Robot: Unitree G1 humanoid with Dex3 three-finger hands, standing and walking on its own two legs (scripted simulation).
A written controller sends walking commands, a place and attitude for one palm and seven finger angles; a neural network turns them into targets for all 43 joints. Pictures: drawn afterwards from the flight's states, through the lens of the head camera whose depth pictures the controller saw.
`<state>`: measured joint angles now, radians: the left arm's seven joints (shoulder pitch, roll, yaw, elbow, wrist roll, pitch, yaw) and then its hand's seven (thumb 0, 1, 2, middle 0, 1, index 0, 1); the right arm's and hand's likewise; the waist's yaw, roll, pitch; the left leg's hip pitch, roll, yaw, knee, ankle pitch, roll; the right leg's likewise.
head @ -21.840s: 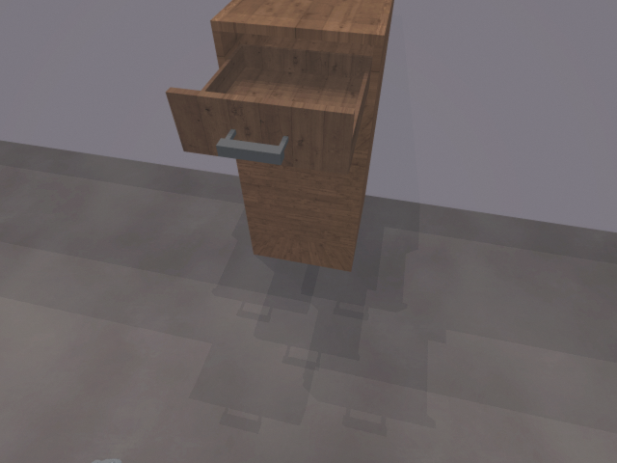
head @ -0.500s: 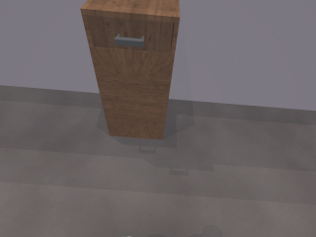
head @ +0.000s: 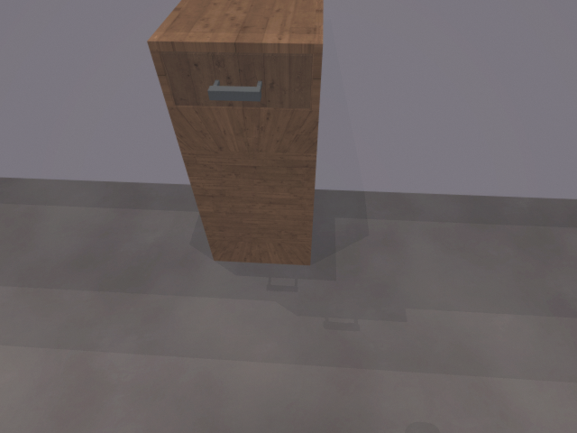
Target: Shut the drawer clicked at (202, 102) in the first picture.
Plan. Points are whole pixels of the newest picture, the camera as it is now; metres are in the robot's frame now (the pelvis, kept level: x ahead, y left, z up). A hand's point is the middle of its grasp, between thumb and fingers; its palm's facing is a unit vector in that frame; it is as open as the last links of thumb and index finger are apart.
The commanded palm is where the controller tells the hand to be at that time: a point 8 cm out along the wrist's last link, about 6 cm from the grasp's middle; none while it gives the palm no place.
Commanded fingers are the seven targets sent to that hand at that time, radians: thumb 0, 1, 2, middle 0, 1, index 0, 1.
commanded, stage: let the arm hang, fingers relaxed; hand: left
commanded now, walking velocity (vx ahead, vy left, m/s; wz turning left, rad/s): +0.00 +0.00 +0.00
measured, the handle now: (236, 88) +0.86 +0.18 +0.04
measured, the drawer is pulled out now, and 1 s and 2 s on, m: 0.00 0.00 0.00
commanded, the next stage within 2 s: look to check the result in 0.28 s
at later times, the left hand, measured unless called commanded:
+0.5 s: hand out of the picture +0.01 +0.16 -0.17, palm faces +0.03 -0.98 -0.21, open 7.4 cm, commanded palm none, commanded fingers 0.00 0.90 0.90 -0.20 -0.30 -0.20 -0.30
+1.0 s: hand out of the picture +0.02 +0.16 -0.17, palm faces +0.02 -0.98 -0.20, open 7.4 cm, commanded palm none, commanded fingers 0.00 0.90 0.90 -0.20 -0.30 -0.20 -0.30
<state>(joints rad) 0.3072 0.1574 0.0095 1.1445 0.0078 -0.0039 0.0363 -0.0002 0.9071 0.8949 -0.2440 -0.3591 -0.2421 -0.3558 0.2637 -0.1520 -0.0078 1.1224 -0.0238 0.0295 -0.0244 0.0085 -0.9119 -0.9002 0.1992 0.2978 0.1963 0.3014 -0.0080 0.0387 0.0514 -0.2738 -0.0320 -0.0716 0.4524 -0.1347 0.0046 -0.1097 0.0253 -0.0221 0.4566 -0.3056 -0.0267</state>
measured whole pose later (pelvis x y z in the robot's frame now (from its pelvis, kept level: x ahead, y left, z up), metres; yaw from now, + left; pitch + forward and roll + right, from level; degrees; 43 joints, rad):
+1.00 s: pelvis +0.02 -0.02 +0.00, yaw -1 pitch -2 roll +0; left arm 0.28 0.14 0.02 1.13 0.01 -0.01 0.04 0.00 0.91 0.89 -0.20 -0.30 -0.20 -0.30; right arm 0.24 -0.15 -0.01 1.13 -0.02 0.02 -0.04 0.00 -0.91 -0.90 0.20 0.30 0.19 0.30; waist -0.01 0.01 0.07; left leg -0.24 -0.01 -0.06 0.44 -0.17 -0.02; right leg -0.06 0.05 -0.01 0.41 -0.31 -0.05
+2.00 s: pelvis +0.02 -0.02 +0.00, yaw -2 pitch -2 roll +0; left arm 0.27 0.15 0.02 1.14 0.01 -0.01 0.04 0.00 0.91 0.89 -0.20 -0.30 -0.20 -0.30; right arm 0.24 -0.17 -0.01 1.14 -0.02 0.01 -0.04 0.00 -0.90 -0.90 0.20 0.30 0.19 0.30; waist -0.01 0.02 0.07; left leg -0.22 0.00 -0.06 0.42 -0.16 -0.02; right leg -0.05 0.05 0.00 0.39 -0.30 -0.05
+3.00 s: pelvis +0.03 -0.02 +0.00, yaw -2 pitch -2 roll +0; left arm 0.25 0.18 0.02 1.13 0.01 -0.01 0.04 0.00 0.91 0.89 -0.20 -0.30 -0.20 -0.30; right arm 0.21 -0.19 -0.01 1.14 -0.02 0.01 -0.03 0.00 -0.90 -0.90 0.20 0.30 0.20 0.30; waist -0.01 0.02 0.07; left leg -0.21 0.00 -0.05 0.40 -0.16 -0.02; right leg -0.04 0.05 0.01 0.38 -0.30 -0.05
